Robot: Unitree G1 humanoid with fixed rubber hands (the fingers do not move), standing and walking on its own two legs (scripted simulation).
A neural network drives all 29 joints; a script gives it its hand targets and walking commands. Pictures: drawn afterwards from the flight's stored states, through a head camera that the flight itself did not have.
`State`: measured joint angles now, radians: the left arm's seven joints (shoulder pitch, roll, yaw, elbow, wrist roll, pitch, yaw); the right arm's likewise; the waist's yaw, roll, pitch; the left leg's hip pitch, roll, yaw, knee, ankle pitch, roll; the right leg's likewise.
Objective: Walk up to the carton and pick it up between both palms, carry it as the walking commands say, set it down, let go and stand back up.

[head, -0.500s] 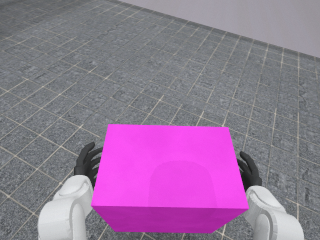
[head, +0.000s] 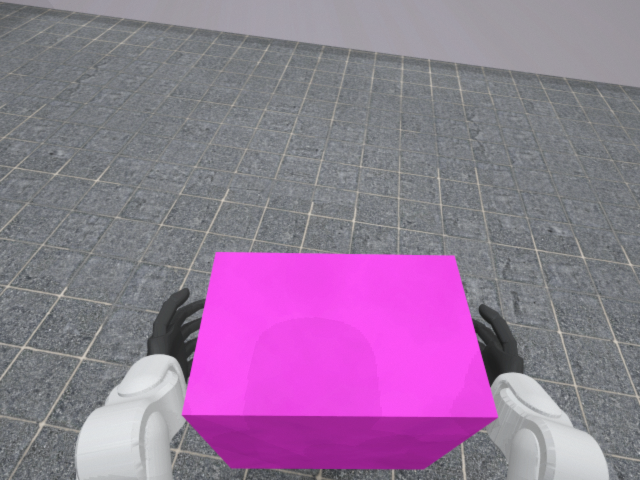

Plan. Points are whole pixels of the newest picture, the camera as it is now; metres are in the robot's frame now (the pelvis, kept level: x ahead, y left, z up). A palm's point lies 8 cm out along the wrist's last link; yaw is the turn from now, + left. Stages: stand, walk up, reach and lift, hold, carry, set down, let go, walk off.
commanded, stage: carry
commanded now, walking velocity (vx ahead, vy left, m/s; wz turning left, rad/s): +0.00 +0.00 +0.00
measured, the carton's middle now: (331, 372) +0.24 +0.00 +0.02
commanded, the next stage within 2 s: none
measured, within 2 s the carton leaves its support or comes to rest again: neither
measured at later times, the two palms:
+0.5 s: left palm (176, 365) +0.21 +0.16 +0.09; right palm (525, 393) +0.20 -0.18 +0.10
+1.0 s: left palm (160, 353) +0.23 +0.19 +0.07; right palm (485, 374) +0.23 -0.16 +0.08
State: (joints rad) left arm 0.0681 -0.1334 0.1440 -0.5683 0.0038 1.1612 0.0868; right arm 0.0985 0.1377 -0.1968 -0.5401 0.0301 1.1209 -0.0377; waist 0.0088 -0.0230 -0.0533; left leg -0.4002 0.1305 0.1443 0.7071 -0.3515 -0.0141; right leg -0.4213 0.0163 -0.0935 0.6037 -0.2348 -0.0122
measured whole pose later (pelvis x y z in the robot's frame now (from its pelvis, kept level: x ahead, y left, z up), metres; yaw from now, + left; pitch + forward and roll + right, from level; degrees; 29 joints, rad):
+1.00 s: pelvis -0.01 +0.02 +0.01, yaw +1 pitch +2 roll +0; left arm -0.01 -0.13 0.16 -0.35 0.04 1.06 0.07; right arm 0.00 0.13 -0.23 -0.35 -0.01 1.05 -0.02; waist -0.01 -0.03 -0.07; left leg -0.33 0.06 0.17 0.54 -0.26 0.02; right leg -0.37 -0.03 -0.08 0.49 -0.16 -0.01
